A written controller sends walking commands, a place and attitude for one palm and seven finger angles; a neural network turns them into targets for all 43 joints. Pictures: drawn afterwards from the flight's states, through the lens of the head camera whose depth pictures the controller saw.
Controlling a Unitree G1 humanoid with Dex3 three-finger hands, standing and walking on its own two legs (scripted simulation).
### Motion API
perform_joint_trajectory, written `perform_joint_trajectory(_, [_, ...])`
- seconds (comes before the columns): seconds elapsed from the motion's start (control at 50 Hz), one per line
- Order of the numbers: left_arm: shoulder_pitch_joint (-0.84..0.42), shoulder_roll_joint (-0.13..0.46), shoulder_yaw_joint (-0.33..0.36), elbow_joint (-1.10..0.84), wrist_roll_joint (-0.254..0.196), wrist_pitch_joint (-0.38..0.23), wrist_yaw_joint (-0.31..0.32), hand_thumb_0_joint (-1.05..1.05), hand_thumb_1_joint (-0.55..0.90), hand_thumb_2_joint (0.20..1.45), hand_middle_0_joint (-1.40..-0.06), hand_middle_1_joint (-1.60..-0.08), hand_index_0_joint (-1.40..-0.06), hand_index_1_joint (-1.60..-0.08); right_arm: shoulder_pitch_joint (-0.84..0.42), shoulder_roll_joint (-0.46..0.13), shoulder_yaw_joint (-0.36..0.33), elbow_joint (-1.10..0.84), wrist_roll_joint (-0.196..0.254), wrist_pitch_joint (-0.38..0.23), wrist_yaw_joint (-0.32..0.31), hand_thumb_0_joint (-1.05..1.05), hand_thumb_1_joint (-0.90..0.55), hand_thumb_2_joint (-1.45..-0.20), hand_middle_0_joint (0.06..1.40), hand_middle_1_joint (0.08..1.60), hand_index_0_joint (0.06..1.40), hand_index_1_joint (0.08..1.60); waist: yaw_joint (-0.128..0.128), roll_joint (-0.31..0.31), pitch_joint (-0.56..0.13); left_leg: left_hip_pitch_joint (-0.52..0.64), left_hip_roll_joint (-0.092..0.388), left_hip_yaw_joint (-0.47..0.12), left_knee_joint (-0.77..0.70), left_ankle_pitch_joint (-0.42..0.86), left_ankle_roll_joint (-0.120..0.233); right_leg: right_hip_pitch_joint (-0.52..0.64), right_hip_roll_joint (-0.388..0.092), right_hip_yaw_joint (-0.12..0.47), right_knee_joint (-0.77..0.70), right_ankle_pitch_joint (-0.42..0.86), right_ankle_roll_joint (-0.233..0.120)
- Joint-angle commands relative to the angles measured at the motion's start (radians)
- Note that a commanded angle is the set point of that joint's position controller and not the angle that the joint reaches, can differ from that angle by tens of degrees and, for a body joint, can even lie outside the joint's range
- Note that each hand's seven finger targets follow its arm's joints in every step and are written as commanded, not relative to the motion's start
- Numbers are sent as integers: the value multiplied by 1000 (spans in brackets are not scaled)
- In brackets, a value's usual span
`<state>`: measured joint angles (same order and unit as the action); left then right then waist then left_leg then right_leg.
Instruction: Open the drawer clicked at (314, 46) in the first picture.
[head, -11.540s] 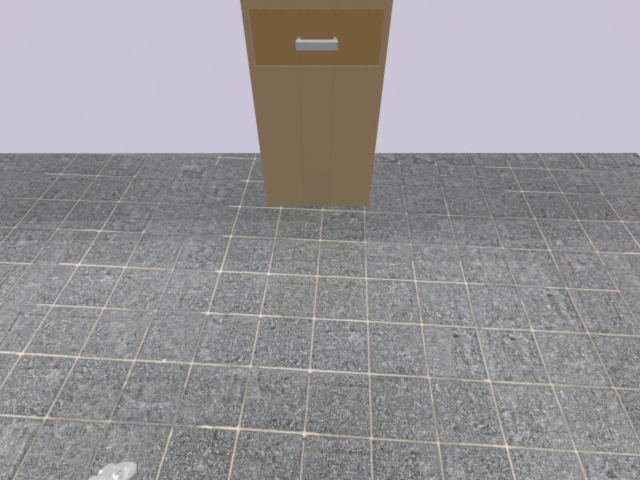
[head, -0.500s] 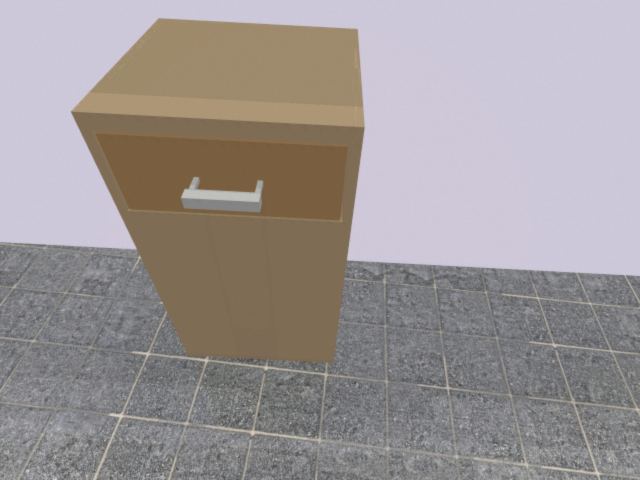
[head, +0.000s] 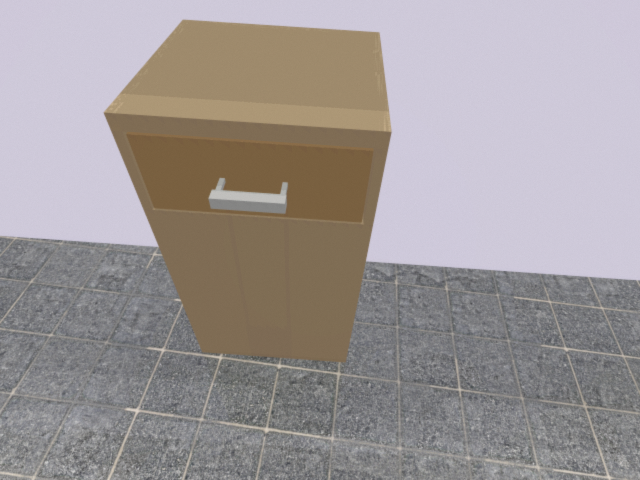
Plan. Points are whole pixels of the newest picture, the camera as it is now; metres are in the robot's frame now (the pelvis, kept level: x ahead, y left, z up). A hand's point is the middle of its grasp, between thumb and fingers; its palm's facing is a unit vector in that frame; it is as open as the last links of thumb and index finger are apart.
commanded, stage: shuffle to correct the standing spot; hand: left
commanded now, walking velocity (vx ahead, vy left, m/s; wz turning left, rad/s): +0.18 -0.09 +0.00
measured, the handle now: (250, 193) +0.59 +0.17 -0.01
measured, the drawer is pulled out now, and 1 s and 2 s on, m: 0.00 0.00 0.00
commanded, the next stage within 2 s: come to a stop and stand still in 0.12 s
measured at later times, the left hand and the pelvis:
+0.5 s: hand out of the picture +0.06 +0.16 -0.19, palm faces +0.04 -0.99 -0.15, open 7.4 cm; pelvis +0.10 +0.01 -0.01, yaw -2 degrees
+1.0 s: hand out of the picture +0.15 +0.16 -0.18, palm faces -0.07 -0.97 -0.24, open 7.4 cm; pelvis +0.06 -0.02 -0.03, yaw -2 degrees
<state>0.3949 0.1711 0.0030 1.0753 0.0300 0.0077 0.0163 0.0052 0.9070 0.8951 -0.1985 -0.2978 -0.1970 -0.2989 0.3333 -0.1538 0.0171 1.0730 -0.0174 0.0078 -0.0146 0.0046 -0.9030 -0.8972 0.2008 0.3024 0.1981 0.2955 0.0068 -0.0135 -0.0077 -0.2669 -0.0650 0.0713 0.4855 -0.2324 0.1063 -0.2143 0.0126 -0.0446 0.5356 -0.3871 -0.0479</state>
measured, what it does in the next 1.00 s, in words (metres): steps on the spot: left foot, then right foot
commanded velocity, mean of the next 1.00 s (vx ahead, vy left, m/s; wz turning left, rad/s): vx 0.00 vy -0.01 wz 0.00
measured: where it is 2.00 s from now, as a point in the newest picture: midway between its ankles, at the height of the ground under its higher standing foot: outside the picture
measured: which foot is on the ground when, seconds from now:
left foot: down 0.00-0.18, up 0.20-0.36, down 0.38-1.00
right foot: down 0.00-0.40, up 0.42-0.78, down 0.80-0.96, up 0.98-1.00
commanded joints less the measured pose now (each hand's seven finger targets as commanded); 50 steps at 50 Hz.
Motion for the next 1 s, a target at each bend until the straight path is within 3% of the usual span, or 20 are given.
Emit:
perform_joint_trajectory(0.0, [52, 34, 6, -19, 2, -22, -6, 0, 900, 900, -200, -300, -200, -300, 25, -149, -43, -42, -3, -30, -18, 0, -900, -900, 200, 300, 200, 300, -3, 54, 107, -80, 270, -345, -260, -452, 68, -46, -18, 33, -11, -51, -15])
perform_joint_trajectory(0.12, [140, 65, 15, 22, -2, -46, 1, 0, 900, 900, -200, -300, -200, -300, -19, -95, -34, -60, 3, -53, -11, 0, -900, -900, 200, 300, 200, 300, 31, -103, 133, -235, 136, -130, 25, -241, 3, 97, -152, 253, -190, -90, -86])
perform_joint_trajectory(0.18, [237, 95, 30, 51, -2, -63, 20, 0, 900, 900, -200, -300, -200, -300, -121, -66, -35, -103, -3, -60, 0, 0, -900, -900, 200, 300, 200, 300, 64, -166, 159, -454, 77, 3, 449, -308, -39, 235, -341, 440, -290, 311, -216])
perform_joint_trajectory(0.26, [184, 90, 30, 34, 11, -72, 35, 0, 900, 900, -200, -300, -200, -300, -156, -28, -28, -108, 8, -58, 3, 0, -900, -900, 200, 300, 200, 300, 36, 6, 127, -428, 111, -15, 396, -295, -58, 282, -297, 233, -172, 889, -188])
perform_joint_trajectory(0.32, [78, 91, 15, 16, -12, -60, 35, 0, 900, 900, -200, -300, -200, -300, 7, -12, -11, -38, 15, -54, -17, 0, -900, -900, 200, 300, 200, 300, -58, -17, 11, 37, 44, 38, 39, 123, -76, 99, -162, 64, -2, 1014, -63])
perform_joint_trajectory(0.34, [68, 94, 17, 2, -14, -55, 37, 0, 900, 900, -200, -300, -200, -300, 101, -57, -27, -20, 15, -60, -25, 0, -900, -900, 200, 300, 200, 300, -85, -15, -63, 204, 113, -33, 36, 472, -41, 32, -119, 45, 120, 866, -5])
perform_joint_trajectory(0.36, [79, 72, 18, -19, -35, -50, 40, 0, 900, 900, -200, -300, -200, -300, 144, -139, -41, -31, 14, -61, -36, 0, -900, -900, 200, 300, 200, 300, -83, 123, -133, 345, 314, -250, 58, 946, 74, -126, -57, 10, 254, 500, 51])
perform_joint_trajectory(0.38, [85, 49, 13, -41, -43, -44, 46, 0, 900, 900, -200, -300, -200, -300, 161, -171, -48, -39, 27, -54, -41, 0, -900, -900, 200, 300, 200, 300, -66, 219, -166, 335, 472, -368, -28, 1324, 198, -157, -5, 20, 425, -196, 69])
perform_joint_trajectory(0.4, [68, 57, 18, -63, -24, -32, 49, 0, 900, 900, -200, -300, -200, -300, 136, -174, -58, -53, 26, -40, -35, 0, -900, -900, 200, 300, 200, 300, -72, 151, -114, 294, 454, -242, -58, 1293, 189, -161, -12, 46, 518, -258, 47])
perform_joint_trajectory(0.48, [2, 46, 40, -79, -9, 16, 45, 0, 900, 900, -200, -300, -200, -300, -31, -144, -48, -100, 8, -27, -51, 0, -900, -900, 200, 300, 200, 300, -13, 94, 48, 51, 425, -229, -100, 1051, 155, -202, -56, 79, 583, -157, 73])
perform_joint_trajectory(0.68, [-126, 51, 60, -187, -5, 47, 6, 0, 900, 900, -200, -300, -200, -300, -97, -176, -89, -166, -17, -9, -23, 0, -900, -900, 200, 300, 200, 300, -16, 186, -59, 8, 327, -195, -182, 230, 101, -166, -44, 8, 393, -37, 84])
perform_joint_trajectory(0.7, [-68, 113, 47, -148, -17, 16, 17, 0, 900, 900, -200, -300, -200, -300, -180, -283, -116, -175, 2, -30, -13, 0, -900, -900, 200, 300, 200, 300, 31, 65, -192, 49, 344, -144, -14, 320, 22, -92, -107, 67, 207, -1, 52])
perform_joint_trajectory(0.72, [-76, 118, 38, -205, -8, 10, 18, 0, 900, 900, -200, -300, -200, -300, -169, -188, -90, -218, -5, -10, 12, 0, -900, -900, 200, 300, 200, 300, 35, 13, -154, -72, 230, -86, 46, -31, -27, -11, -51, 45, 14, -9, 48])
perform_joint_trajectory(0.74, [-73, 155, 46, -209, 0, -2, 13, 0, 900, 900, -200, -300, -200, -300, -184, -128, -77, -251, -15, -1, 24, 0, -900, -900, 200, 300, 200, 300, 42, -73, -85, -160, 100, -3, 155, -185, -86, -34, -134, 204, -102, -134, -6])
perform_joint_trajectory(0.76, [-106, 216, 52, -217, 2, -20, 16, 0, 900, 900, -200, -300, -200, -300, -167, -91, -63, -256, -18, 5, 28, 0, -900, -900, 200, 300, 200, 300, 7, -105, -16, -212, 69, -26, 275, -209, -107, -126, -279, 387, -206, -191, -71])
perform_joint_trajectory(0.8, [-235, 255, 46, -234, 12, -28, 14, 0, 900, 900, -200, -300, -200, -300, -54, -114, -75, -234, -16, 12, 40, 0, -900, -900, 200, 300, 200, 300, -95, 64, -34, -41, 53, 19, 393, -154, -107, -227, -245, 247, -186, -13, -92])
perform_joint_trajectory(0.86, [-285, 211, 46, -244, 3, -13, 13, 0, 900, 900, -200, -300, -200, -300, 33, -154, -74, -214, -6, 13, 35, 0, -900, -900, 200, 300, 200, 300, -93, -295, 53, 32, 82, -23, 231, -162, -101, -388, -163, 149, -109, -357, -25])
perform_joint_trajectory(0.9, [-295, 187, 38, -244, 12, 20, 14, 0, 900, 900, -200, -300, -200, -300, 113, -173, -78, -189, -22, 16, 31, 0, -900, -900, 200, 300, 200, 300, -119, -67, 192, -33, 94, -100, 115, -352, -78, -491, -91, 88, 13, -495, -6])
perform_joint_trajectory(0.94, [-245, 124, 22, -255, 2, 25, 12, 0, 900, 900, -200, -300, -200, -300, 156, -208, -75, -168, -36, 0, 22, 0, -900, -900, 200, 300, 200, 300, -104, 339, 246, -232, 229, -439, -281, -670, 2, -368, 68, -49, 376, -312, 33])
perform_joint_trajectory(0.98, [-133, 114, 35, -213, -6, 16, 3, 0, 900, 900, -200, -300, -200, -300, -5, -214, -67, -193, -18, -2, 14, 0, -900, -900, 200, 300, 200, 300, 4, 251, 213, -393, 268, -499, -323, -613, 63, -203, -3, 5, 527, -145, 8])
